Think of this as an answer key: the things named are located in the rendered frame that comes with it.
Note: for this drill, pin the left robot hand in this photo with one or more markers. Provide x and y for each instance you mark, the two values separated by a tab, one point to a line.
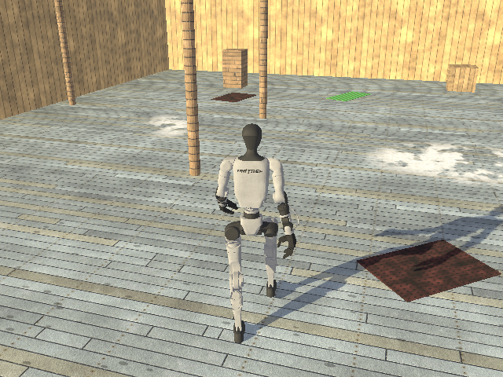
230	204

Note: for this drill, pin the right robot hand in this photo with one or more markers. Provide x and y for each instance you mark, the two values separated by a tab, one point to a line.
291	244

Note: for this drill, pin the right robot upper arm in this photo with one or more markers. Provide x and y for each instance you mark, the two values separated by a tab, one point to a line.
278	179

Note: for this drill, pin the robot right forearm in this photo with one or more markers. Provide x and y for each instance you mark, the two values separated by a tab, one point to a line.
285	216

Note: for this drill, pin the humanoid robot head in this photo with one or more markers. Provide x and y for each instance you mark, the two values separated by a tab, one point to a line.
252	135

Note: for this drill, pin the robot left forearm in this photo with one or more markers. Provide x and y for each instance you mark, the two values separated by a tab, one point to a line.
221	200

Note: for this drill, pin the humanoid robot torso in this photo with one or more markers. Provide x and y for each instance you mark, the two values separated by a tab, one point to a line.
251	181

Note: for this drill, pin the left robot upper arm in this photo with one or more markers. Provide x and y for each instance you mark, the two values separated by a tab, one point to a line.
223	177

